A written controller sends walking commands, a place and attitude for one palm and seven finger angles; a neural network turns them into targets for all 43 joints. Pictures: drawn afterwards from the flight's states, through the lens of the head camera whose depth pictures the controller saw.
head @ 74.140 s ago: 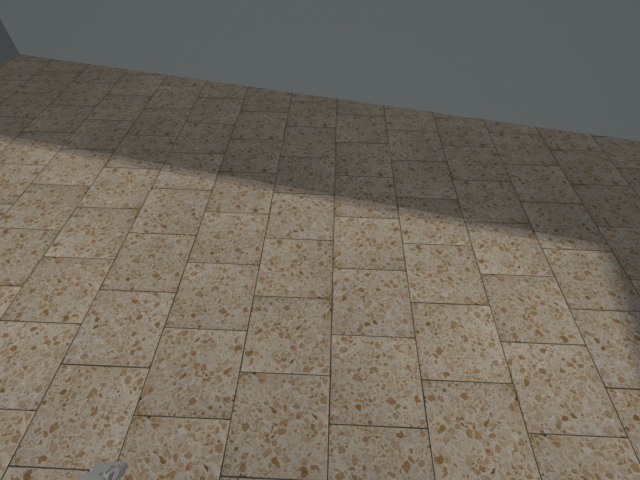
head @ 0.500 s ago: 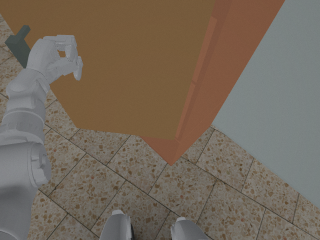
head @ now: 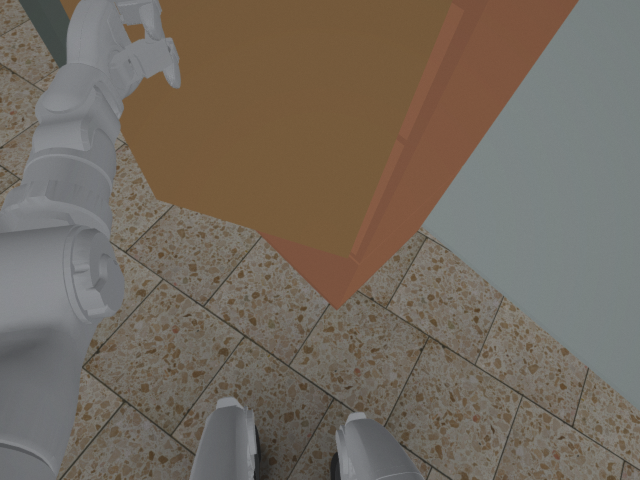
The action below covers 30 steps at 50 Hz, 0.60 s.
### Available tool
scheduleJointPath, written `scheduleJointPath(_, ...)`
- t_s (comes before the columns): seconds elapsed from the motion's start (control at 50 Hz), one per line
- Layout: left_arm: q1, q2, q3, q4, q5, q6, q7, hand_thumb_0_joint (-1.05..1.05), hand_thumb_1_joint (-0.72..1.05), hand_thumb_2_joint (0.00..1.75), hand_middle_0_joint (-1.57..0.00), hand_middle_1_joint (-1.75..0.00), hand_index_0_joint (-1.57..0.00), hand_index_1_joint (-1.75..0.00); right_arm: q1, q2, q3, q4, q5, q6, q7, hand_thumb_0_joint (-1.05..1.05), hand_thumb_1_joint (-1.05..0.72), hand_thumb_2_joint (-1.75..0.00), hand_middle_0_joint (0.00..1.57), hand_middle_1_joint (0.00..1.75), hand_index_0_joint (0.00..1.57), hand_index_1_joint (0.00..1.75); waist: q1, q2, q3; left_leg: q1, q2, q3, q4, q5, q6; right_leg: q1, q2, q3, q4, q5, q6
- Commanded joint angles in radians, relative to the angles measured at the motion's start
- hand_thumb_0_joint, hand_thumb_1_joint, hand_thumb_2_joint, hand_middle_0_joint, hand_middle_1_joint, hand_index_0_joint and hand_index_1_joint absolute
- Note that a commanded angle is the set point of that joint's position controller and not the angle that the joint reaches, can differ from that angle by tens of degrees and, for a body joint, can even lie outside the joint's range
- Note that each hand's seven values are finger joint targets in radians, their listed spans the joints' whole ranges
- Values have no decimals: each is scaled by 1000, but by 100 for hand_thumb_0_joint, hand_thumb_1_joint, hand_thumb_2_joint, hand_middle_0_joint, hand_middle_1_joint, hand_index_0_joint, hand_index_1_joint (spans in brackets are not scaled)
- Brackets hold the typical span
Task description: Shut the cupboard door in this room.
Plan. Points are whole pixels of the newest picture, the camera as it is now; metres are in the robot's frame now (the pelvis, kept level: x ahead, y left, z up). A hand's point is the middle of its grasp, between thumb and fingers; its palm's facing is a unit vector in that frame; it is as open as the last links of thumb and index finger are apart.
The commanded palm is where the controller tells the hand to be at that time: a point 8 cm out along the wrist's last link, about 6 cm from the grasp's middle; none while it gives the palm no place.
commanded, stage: pull the fist back off the door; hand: left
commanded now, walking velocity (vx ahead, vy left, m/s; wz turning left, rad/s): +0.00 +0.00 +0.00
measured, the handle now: (71, 26) +0.61 +0.24 +0.14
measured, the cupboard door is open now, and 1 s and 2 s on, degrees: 29 26 26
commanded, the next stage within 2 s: draw the hand back to the body in 0.78 s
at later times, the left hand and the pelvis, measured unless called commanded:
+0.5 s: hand (183, 85) +0.52 +0.11 +0.14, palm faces +0.11 -0.99 -0.02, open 3.1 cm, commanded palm +0.47 +0.16 +0.14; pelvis +0.03 -0.02 +0.04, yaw -1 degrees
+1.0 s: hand (171, 113) +0.47 +0.12 +0.15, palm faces +0.09 -1.00 -0.02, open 3.1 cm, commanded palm +0.41 +0.17 +0.15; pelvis +0.03 -0.03 +0.04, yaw +1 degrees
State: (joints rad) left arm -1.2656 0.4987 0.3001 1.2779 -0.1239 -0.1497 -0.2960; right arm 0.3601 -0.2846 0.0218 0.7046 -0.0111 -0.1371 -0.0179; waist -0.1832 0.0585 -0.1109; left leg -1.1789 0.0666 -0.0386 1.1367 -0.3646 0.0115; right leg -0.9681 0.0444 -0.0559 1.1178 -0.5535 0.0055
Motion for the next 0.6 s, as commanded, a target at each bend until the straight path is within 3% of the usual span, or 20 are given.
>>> scheduleJointPath(0.0,-453,72,85,-353,79,-102,367,0,90,90,-130,-150,-130,-150,252,-140,-77,-59,-47,-1,58,0,-90,-90,20,30,20,30,-15,182,-607,772,-1,-95,-105,275,7,-120,19,-17,-168,241,-22)
scheduleJointPath(0.02,-419,65,59,-385,133,-127,414,0,90,90,-130,-150,-130,-150,260,-139,-84,-62,-56,9,72,0,-90,-90,20,30,20,30,-20,190,-624,798,0,-89,-102,310,5,-113,23,-18,-170,261,-23)
scheduleJointPath(0.06,-351,44,21,-389,181,-154,429,0,90,90,-130,-150,-130,-150,270,-145,-93,-68,-56,36,90,0,-90,-90,20,30,20,30,-29,137,-615,809,-2,-85,-123,315,3,-61,35,-19,-195,280,-26)
scheduleJointPath(0.12,-322,55,21,-405,145,-155,378,0,90,90,-130,-150,-130,-150,256,-150,-97,-81,-32,71,82,0,-90,-90,20,30,20,30,-28,75,-576,784,-15,-53,-172,252,10,61,44,-2,-260,300,-26)
scheduleJointPath(0.16,-314,69,42,-431,112,-166,356,0,90,90,-130,-150,-130,-150,244,-145,-91,-82,-22,79,69,0,-90,-90,20,30,20,30,-9,96,-561,796,-21,-43,-194,259,10,97,44,3,-277,322,-26)
scheduleJointPath(0.24,-216,76,79,-451,89,-224,369,0,90,90,-130,-150,-130,-150,235,-133,-89,-77,-20,77,60,0,-90,-90,20,30,20,30,13,62,-482,786,-25,-21,-223,271,12,157,44,8,-299,362,-23)
scheduleJointPath(0.26,-172,29,45,-432,95,-236,369,0,90,90,-130,-150,-130,-150,223,-122,-88,-76,-17,76,63,0,-90,-90,20,30,20,30,15,70,-453,784,-27,-14,-228,267,10,152,43,7,-303,365,-22)
scheduleJointPath(0.32,-6,28,66,-357,93,-243,364,0,90,90,-130,-150,-130,-150,220,-128,-93,-81,-17,87,68,0,-90,-90,20,30,20,30,31,-40,-370,709,-36,12,-250,230,18,207,38,15,-326,388,-14)
scheduleJointPath(0.34,29,30,73,-358,88,-246,358,0,90,90,-130,-150,-130,-150,216,-131,-93,-88,-16,92,66,0,-90,-90,20,30,20,30,47,-13,-369,718,-43,21,-257,245,18,230,36,19,-328,409,-16)
scheduleJointPath(0.38,83,-5,48,-416,73,-251,338,0,90,90,-130,-150,-130,-150,188,-122,-96,-109,-7,100,67,0,-90,-90,20,30,20,30,61,-17,-384,731,-48,36,-261,266,19,267,31,26,-334,460,-13)
scheduleJointPath(0.42,125,-24,38,-435,49,-247,323,0,90,90,-130,-150,-130,-150,172,-121,-99,-116,2,109,64,0,-90,-90,20,30,20,30,59,-85,-350,705,-54,51,-265,252,28,307,27,38,-353,499,-4)
scheduleJointPath(0.52,158,-72,-16,-618,17,-282,304,0,90,90,-130,-150,-130,-150,113,-109,-105,-131,19,107,49,0,-90,-90,20,30,20,30,74,-37,-389,778,-61,60,-263,289,29,350,17,52,-351,574,-1)
scheduleJointPath(0.58,164,-137,-87,-677,10,-286,300,0,90,90,-130,-150,-130,-150,82,-103,-103,-126,27,101,43,0,-90,-90,20,30,20,30,59,-28,-377,810,-60,53,-263,288,29,329,13,49,-349,574,3)
